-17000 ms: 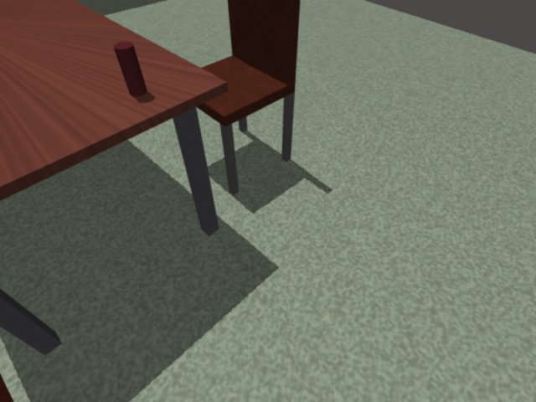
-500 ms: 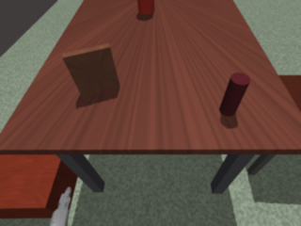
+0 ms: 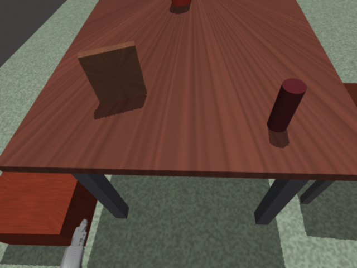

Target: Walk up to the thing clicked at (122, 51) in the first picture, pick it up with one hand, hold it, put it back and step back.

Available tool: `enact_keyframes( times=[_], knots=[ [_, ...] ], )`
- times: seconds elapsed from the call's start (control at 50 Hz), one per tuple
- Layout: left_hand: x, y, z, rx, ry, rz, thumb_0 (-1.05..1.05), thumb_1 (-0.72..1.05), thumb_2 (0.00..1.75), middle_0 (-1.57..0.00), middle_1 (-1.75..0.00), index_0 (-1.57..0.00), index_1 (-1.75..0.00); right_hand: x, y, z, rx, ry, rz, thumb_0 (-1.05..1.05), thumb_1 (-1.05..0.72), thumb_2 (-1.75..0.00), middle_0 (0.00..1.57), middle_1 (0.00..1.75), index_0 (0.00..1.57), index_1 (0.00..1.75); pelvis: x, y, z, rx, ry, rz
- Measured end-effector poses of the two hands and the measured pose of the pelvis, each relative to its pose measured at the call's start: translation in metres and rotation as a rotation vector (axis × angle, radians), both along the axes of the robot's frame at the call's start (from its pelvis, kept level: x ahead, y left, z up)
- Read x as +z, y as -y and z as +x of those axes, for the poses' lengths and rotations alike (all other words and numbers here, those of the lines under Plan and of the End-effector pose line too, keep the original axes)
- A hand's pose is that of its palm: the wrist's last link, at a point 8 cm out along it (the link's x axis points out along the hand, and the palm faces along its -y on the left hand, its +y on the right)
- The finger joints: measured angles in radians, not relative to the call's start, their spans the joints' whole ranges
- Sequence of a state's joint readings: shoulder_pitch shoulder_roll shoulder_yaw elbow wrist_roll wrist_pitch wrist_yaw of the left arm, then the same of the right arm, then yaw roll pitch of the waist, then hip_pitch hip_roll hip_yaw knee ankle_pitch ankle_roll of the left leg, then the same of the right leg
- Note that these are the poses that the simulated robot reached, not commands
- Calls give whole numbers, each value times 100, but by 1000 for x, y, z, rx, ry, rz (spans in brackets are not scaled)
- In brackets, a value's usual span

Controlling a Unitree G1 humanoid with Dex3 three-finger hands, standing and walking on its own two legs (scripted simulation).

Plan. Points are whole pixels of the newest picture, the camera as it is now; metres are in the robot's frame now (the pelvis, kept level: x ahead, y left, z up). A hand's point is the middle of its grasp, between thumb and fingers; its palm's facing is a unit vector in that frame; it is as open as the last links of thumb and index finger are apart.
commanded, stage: go down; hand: right
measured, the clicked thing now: (284, 107) +0.50 -0.20 +0.06
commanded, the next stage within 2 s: approach in 0.36 s
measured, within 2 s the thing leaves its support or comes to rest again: neither
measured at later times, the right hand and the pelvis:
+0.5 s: hand out of the picture +0.41 -0.39 +0.18, palm faces +0.21 +0.98 +0.02, open 17.7 cm; pelvis +0.01 +0.00 +0.00, yaw +0 degrees
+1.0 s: hand (326, 129) +0.45 -0.28 +0.05, palm faces +0.08 +1.00 +0.06, open 17.5 cm; pelvis -0.01 +0.00 -0.03, yaw +1 degrees
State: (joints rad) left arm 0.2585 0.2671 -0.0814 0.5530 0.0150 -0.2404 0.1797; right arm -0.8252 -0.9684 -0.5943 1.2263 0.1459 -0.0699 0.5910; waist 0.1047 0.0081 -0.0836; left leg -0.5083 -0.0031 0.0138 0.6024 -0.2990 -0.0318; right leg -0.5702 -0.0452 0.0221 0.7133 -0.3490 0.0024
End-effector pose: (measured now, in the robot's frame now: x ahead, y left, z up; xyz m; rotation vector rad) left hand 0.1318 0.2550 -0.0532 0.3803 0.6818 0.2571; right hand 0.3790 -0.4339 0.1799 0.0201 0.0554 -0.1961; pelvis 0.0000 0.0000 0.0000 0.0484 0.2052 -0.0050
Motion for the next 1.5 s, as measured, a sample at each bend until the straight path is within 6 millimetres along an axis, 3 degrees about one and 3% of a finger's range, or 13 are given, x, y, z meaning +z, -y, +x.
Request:
enact_keyframes(
  times=[0.22, 0.4, 0.6, 0.7, 0.82, 0.88, 1.0, 1.08, 1.26, 1.42, 1.5],
  knots=[
    [-4, 1, 2, 4, -10, -12, -1, -54, 6, -5, -5, -6, -6, 5, -3, 5, 4, 20, 3, -2, 60, -5, 5, 5, 5, 5, -1, 0, 2, 1, -8, 2],
    [7, 1, 11, -11, 44, -12, -1, -54, 6, -5, -5, -6, -6, 5, -1, 3, -5, 15, 9, -1, 60, -5, 5, 6, 5, 6, 0, -3, 6, -2, -4, -3],
    [-8, 6, 5, -24, -36, -20, -1, -54, 6, -6, -5, -5, -6, -7, 1, 4, -1, -3, -17, -1, 60, -5, 4, 5, 5, 5, -3, -2, 5, -5, -19, 2],
    [-8, 1, 8, -9, -16, -13, -1, -54, 6, -6, -5, -6, -6, -21, -15, 11, 47, -27, -1, -1, 57, -5, 4, 5, 4, 5, -4, 1, 5, -6, -22, 3],
    [-1, 5, 12, -33, 31, -12, -1, -54, 5, -6, -5, -6, -6, -64, -49, 24, 108, -55, 33, -1, 57, -5, 4, 5, 5, 5, -9, 1, 0, 0, -35, 1],
    [-1, 7, 6, -34, 30, -16, 0, -54, 5, -6, -5, -6, -6, -87, -67, 31, 128, -45, 54, -1, 56, -5, 4, 5, 5, 5, -13, -1, -2, 2, -48, 0],
    [-21, -1, -17, -2, -37, -10, 0, -53, 5, -6, -6, -7, -6, -130, -99, 47, 121, -44, 52, -1, 55, -5, 4, 5, 5, 5, -29, -2, -13, 16, -101, 6],
    [-26, -9, -25, 19, -44, 4, -1, -53, 5, -7, -6, -7, -6, -135, -113, 58, 92, 19, 32, -2, 55, -5, 4, 5, 5, 5, -38, -1, -21, 22, -122, 8],
    [-3, -6, -19, 0, 75, -10, -1, -53, 5, -6, -6, -7, -6, -128, -152, 71, 89, 4, 38, -2, 58, -5, 3, 5, 4, 5, -42, -3, -24, 23, -119, 5],
    [-14, -7, -38, 26, 37, -56, 0, -52, 4, -6, -6, -8, -6, -126, -158, 72, 47, 8, -5, -1, 59, -4, 3, 5, 4, 5, -47, -4, -30, 28, -112, 1],
    [-16, -11, -38, 26, 28, -50, -1, -52, 4, -6, -6, -8, -6, -127, -165, 73, 56, 16, -11, -1, 59, -5, 3, 5, 3, 5, -49, -5, -31, 30, -117, -2]
  ],
)
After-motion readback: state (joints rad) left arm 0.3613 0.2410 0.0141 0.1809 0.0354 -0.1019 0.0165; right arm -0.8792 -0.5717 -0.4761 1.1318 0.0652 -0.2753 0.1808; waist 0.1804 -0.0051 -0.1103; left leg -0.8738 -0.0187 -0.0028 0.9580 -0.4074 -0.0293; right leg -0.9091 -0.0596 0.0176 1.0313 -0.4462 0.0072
